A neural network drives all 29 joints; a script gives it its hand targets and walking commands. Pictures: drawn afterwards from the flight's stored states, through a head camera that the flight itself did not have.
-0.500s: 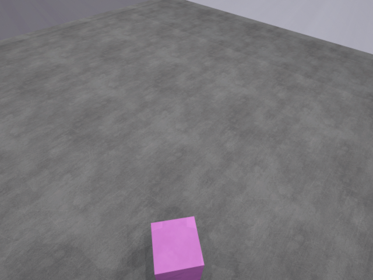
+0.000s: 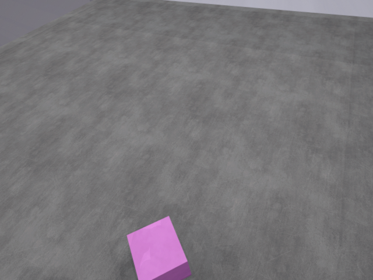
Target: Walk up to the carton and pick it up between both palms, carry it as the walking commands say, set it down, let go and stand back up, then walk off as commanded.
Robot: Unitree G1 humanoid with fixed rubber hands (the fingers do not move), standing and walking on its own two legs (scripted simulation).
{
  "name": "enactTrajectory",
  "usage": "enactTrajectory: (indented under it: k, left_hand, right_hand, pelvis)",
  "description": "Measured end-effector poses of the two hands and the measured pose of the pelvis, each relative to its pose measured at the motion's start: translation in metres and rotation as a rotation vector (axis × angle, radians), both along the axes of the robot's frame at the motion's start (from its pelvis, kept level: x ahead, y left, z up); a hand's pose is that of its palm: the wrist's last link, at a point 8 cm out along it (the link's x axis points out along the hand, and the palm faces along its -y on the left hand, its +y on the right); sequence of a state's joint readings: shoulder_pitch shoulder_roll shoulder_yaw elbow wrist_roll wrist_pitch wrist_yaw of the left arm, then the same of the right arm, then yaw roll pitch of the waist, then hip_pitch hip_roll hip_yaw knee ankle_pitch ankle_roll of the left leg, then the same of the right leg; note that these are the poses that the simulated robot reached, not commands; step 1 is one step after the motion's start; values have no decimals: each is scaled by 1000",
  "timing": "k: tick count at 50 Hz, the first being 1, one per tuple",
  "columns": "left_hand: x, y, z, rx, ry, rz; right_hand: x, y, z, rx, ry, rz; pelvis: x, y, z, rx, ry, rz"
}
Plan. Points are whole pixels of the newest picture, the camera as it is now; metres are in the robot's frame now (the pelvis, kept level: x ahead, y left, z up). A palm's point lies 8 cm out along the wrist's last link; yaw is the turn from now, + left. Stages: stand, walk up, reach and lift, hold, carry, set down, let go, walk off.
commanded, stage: walk off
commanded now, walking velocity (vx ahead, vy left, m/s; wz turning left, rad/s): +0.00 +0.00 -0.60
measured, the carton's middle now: (160, 256) +0.35 +0.19 -0.64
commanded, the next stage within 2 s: stand in 1.50 s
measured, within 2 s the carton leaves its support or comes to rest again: neither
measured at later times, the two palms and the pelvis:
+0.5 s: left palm out of the picture +0.13 +0.31 -0.13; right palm out of the picture +0.03 -0.21 -0.11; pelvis +0.02 +0.07 +0.01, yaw -15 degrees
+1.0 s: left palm (115, 258) +0.20 +0.19 -0.10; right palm out of the picture -0.05 -0.27 -0.14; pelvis +0.01 -0.01 +0.00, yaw -33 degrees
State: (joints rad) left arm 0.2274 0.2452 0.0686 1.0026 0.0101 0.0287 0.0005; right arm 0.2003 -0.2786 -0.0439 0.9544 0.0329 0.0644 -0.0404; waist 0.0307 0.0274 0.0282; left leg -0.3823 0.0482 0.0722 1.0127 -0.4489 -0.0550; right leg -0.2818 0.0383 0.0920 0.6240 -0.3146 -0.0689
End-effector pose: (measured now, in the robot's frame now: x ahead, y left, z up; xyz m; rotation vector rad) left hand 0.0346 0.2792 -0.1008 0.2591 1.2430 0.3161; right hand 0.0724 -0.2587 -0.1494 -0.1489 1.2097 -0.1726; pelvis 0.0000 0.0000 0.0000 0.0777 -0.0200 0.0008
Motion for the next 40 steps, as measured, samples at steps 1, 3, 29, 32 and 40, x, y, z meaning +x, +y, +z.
enactTrajectory:
  k: [1,3,29,32,40]
  left_hand:
    - [3,1,0,0,4,-9]
    - [9,3,1,4,13,-27]
    - [106,18,-29,-121,52,-325]
    - [117,2,-28,-126,46,-374]
    - [151,-62,-29,-97,-58,-511]
  right_hand:
    - [-2,0,0,1,4,-9]
    - [-4,2,1,3,5,-26]
    - [-54,51,36,-83,16,-257]
    - [-67,45,30,-66,22,-297]
    - [-104,6,-3,-14,17,-427]
  pelvis:
    - [1,1,0,0,4,-9]
    - [2,4,1,0,14,-28]
    - [20,60,6,-98,104,-302]
    - [18,50,4,-83,108,-342]
    - [8,7,-17,-49,70,-450]
